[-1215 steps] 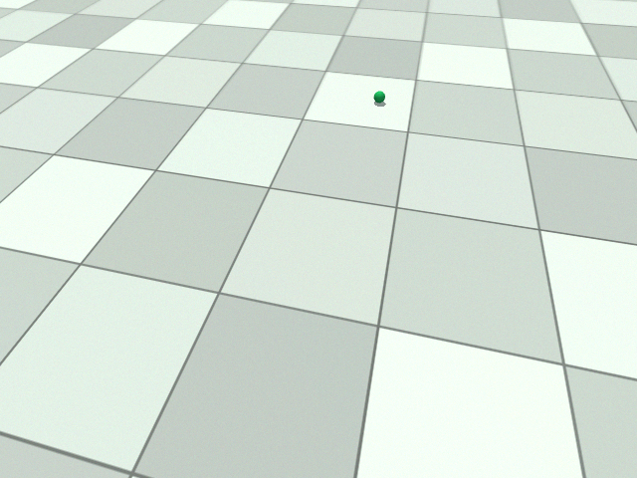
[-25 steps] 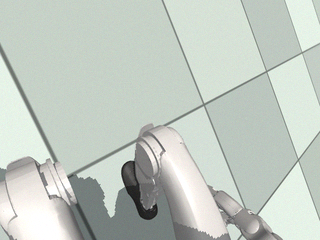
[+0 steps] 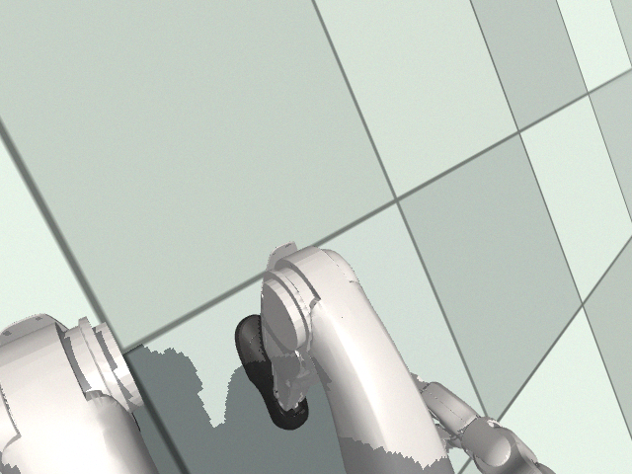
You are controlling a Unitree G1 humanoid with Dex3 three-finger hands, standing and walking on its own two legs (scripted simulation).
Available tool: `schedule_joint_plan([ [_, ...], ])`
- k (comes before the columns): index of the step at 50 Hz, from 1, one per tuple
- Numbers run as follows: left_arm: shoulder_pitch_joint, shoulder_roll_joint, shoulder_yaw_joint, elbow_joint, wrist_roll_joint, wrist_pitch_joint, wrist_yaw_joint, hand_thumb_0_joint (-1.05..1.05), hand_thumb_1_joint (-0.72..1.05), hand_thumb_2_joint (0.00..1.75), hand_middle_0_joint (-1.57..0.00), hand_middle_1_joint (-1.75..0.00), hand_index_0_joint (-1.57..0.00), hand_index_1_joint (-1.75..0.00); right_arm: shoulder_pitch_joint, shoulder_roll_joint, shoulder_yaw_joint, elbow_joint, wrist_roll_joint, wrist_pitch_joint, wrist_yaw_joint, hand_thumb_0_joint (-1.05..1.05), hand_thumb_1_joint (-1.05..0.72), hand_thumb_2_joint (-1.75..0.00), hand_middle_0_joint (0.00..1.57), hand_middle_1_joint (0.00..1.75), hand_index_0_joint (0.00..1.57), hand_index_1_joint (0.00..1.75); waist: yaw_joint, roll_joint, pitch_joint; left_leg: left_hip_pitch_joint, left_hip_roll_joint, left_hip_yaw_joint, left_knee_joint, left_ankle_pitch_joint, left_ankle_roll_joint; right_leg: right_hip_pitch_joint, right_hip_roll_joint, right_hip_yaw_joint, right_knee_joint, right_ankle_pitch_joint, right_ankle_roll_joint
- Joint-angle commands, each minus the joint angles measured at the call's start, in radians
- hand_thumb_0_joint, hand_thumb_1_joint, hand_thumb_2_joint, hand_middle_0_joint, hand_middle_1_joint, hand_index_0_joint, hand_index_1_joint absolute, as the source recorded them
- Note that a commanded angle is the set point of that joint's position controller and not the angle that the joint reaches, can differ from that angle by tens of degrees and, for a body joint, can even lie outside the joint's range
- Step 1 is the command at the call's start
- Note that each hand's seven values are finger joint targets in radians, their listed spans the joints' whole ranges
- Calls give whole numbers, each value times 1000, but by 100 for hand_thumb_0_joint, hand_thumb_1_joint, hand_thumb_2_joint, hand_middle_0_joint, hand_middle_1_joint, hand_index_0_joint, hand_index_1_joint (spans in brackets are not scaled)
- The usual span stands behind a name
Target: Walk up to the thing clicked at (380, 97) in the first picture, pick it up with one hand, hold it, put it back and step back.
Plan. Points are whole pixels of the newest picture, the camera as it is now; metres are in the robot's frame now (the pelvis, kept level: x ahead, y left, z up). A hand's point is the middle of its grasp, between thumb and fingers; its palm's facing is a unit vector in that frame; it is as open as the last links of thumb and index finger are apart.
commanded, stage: rest palm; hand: left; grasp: from above
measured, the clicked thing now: out of the picture +0.43 +0.42 -0.27
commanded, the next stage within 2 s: close in 0.16 s
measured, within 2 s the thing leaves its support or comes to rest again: neither
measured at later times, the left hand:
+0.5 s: hand out of the picture +0.42 +0.40 -0.25, palm faces -0.43 -0.20 -0.88, open 13.2 cm
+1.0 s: hand out of the picture +0.41 +0.40 -0.25, palm faces -0.42 -0.19 -0.88, open 11.5 cm
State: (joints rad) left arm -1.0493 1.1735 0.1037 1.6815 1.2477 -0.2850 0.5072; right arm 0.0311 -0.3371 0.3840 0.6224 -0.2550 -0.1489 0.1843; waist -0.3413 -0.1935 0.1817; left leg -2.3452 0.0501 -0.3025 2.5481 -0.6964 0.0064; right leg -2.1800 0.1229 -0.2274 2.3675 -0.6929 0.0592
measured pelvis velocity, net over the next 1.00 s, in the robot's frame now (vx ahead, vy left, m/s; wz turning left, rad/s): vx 0.00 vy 0.00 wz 0.00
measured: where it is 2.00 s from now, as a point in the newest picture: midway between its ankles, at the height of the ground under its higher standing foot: (210, 427)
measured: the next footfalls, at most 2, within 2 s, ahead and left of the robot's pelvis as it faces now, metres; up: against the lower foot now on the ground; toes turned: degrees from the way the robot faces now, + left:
none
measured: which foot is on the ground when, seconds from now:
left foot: down 0.00-1.00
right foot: down 0.00-1.00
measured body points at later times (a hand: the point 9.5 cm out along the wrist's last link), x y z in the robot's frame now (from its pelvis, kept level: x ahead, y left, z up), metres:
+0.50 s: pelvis +0.00 +0.00 +0.00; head +0.26 +0.17 +0.32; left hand +0.43 +0.41 -0.20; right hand +0.10 -0.24 -0.05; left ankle +0.07 +0.13 -0.27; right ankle +0.11 -0.11 -0.27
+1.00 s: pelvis +0.00 +0.00 +0.00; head +0.26 +0.16 +0.32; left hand +0.43 +0.41 -0.19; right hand +0.10 -0.25 -0.06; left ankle +0.07 +0.13 -0.27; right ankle +0.11 -0.11 -0.27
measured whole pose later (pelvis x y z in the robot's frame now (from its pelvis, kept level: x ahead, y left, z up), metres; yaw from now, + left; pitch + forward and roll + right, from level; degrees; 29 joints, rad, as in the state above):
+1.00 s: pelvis +0.00 +0.00 +0.00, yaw +0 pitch +25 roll -16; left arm -1.05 1.18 0.10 1.69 1.26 -0.28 0.52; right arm 0.02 -0.34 0.39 0.62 -0.26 -0.16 0.18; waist -0.34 -0.20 0.19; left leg -2.35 0.05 -0.31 2.55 -0.69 0.00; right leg -2.18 0.12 -0.23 2.37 -0.69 0.06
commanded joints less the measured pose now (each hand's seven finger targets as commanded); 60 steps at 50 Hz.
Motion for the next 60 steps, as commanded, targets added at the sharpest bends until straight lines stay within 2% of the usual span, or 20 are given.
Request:
schedule_joint_plan([
  [1, -194, 248, 6, -86, -7, -18, 26, 0, -50, 97, -8, -103, -8, -102, 162, -339, -103, 4, 3, -2, -22, 0, -89, -90, 20, 30, 20, 30, -41, 584, -573, 514, 43, 79, -267, 202, -1, 267, 18, -80, -192, 249, -74],
  [6, -228, 274, 18, -153, 7, -34, 48, 0, -50, 97, -8, -102, -8, -102, 156, -338, -102, -1, 2, -6, -21, 0, -89, -90, 20, 30, 20, 30, -28, 641, -637, 574, 45, 81, -265, 239, -8, 285, 17, -78, -179, 277, -79],
  [11, -222, 276, 29, -126, 16, -23, 72, 0, -46, 98, -9, -104, -10, -104, 149, -336, -105, 6, 0, -8, -20, 0, -89, -90, 20, 30, 20, 30, -26, 638, -620, 548, 47, 88, -256, 241, -8, 270, 19, -80, -185, 285, -76],
  [13, -210, 238, 6, -96, 17, -12, 70, 0, -44, 99, -11, -105, -11, -105, 151, -331, -105, 13, -6, -9, -17, 0, -89, -90, 20, 30, 20, 30, -37, 628, -585, 526, 48, 91, -263, 215, -7, 270, 24, -78, -193, 269, -77],
  [16, -216, 239, -8, -91, 16, 2, 59, 0, -37, 86, -14, -101, -16, -98, 153, -333, -103, 7, -5, -11, -17, 0, -89, -90, 20, 30, 20, 30, -42, 617, -584, 514, 45, 97, -256, 208, -2, 274, 24, -72, -199, 264, -78],
  [22, -217, 252, 8, -101, -12, -2, 43, 0, -30, 80, -18, -98, -21, -95, 156, -347, -107, 1, 2, -17, -18, 0, -89, -90, 20, 30, 20, 30, -44, 580, -599, 525, 46, 74, -263, 200, -4, 269, 18, -83, -191, 254, -73],
  [25, -233, 266, 13, -133, -12, -13, 44, 0, -25, 77, -21, -96, -25, -92, 143, -339, -103, -3, 2, -17, -20, 0, -89, -90, 20, 30, 20, 30, -26, 610, -620, 536, 47, 77, -260, 213, -6, 274, 17, -81, -187, 265, -75],
  [29, -197, 273, 22, -131, 2, -14, 46, 0, -22, 73, -24, -92, -27, -88, 144, -337, -99, 2, -5, -15, -18, 0, -88, -90, 20, 30, 20, 30, -24, 637, -640, 554, 47, 93, -249, 265, -5, 309, 25, -75, -189, 302, -74],
  [35, -197, 272, 30, -134, -7, -10, 59, 0, -18, 71, -27, -89, -30, -85, 158, -339, -98, 10, -8, -10, -14, 0, -89, -90, 20, 30, 20, 30, -28, 619, -632, 548, 45, 93, -250, 283, -1, 313, 24, -79, -193, 317, -72],
  [37, -192, 272, 37, -117, -12, -11, 58, 0, -16, 68, -27, -89, -31, -84, 149, -343, -98, 4, -9, -10, -15, 0, -89, -90, 20, 30, 20, 30, -30, 615, -627, 550, 48, 77, -261, 264, -7, 290, 22, -90, -182, 294, -75],
  [39, -208, 261, 20, -122, -6, -10, 53, 0, -14, 67, -30, -85, -34, -82, 145, -342, -103, 2, -6, -9, -15, 0, -88, -90, 20, 30, 20, 30, -33, 617, -619, 541, 49, 82, -258, 234, -4, 288, 24, -83, -191, 277, -75],
  [40, -232, 280, 36, -151, -14, -13, 58, 0, -13, 66, -31, -85, -35, -81, 141, -342, -104, 2, -2, -8, -17, 0, -88, -90, 20, 30, 20, 30, -22, 608, -632, 525, 46, 81, -257, 216, -5, 278, 20, -84, -186, 269, -76],
  [43, -201, 257, 12, -106, 0, -6, 53, 0, -9, 66, -35, -82, -38, -78, 142, -339, -101, 4, -7, -10, -16, 0, -88, -90, 20, 30, 20, 30, -32, 603, -605, 526, 47, 85, -258, 204, -3, 275, 23, -79, -192, 259, -77],
  [47, -204, 236, -2, -100, -6, -5, 45, 0, -3, 61, -39, -80, -43, -76, 148, -337, -101, 8, -9, -10, -18, 0, -88, -89, 20, 30, 20, 30, -38, 587, -581, 494, 43, 90, -257, 200, -1, 287, 24, -77, -199, 262, -74],
  [48, -205, 260, 13, -97, -6, -5, 46, 0, 0, 62, -41, -80, -45, -76, 149, -340, -99, 5, -8, -11, -19, 0, -88, -89, 20, 30, 20, 30, -36, 575, -588, 491, 44, 87, -255, 198, 0, 286, 24, -78, -200, 259, -74],
  [51, -204, 245, 1, -105, -7, -10, 37, 0, 4, 60, -45, -78, -49, -74, 149, -344, -102, 5, -5, -14, -20, 0, -88, -90, 20, 30, 20, 30, -41, 598, -586, 534, 46, 75, -266, 209, -6, 263, 19, -83, -186, 257, -75],
  [55, -217, 267, 22, -147, -11, -22, 47, 0, 9, 55, -48, -74, -52, -69, 150, -341, -98, 2, -8, -13, -20, 0, -88, -89, 20, 30, 20, 30, -32, 602, -633, 540, 44, 84, -256, 242, -4, 311, 20, -81, -193, 290, -71],
  [57, -194, 261, 26, -117, -6, -23, 51, 0, 13, 54, -51, -73, -55, -68, 149, -338, -98, 1, -8, -13, -19, 0, -88, -89, 20, 30, 20, 30, -32, 600, -612, 524, 45, 86, -253, 233, -4, 290, 23, -84, -190, 282, -73],
  [58, -195, 254, 8, -122, 0, -21, 47, 0, 13, 55, -52, -73, -56, -68, 151, -338, -99, 5, -6, -16, -17, 0, -88, -90, 20, 30, 20, 30, -34, 606, -599, 526, 46, 91, -243, 233, -2, 287, 22, -76, -192, 281, -72],
  [60, -206, 273, 32, -155, -3, -20, 53, 0, 15, 52, -53, -70, -57, -65, 151, -340, -100, 7, -8, -15, -17, 0, -88, -90, 20, 30, 20, 30, -24, 619, -621, 537, 45, 90, -254, 241, -7, 299, 22, -80, -191, 286, -73],
])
